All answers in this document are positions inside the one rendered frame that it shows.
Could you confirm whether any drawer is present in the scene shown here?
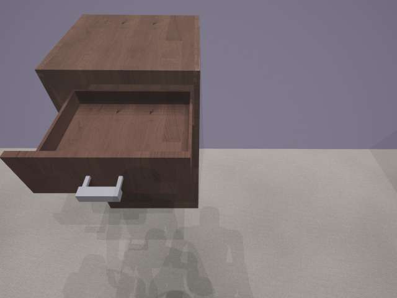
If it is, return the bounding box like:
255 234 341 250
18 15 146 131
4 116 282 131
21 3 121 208
0 89 193 193

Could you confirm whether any handle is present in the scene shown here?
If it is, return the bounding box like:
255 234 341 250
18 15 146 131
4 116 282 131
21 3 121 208
75 176 123 202

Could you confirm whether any cabinet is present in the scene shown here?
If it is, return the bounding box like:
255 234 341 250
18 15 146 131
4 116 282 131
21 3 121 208
35 14 200 209

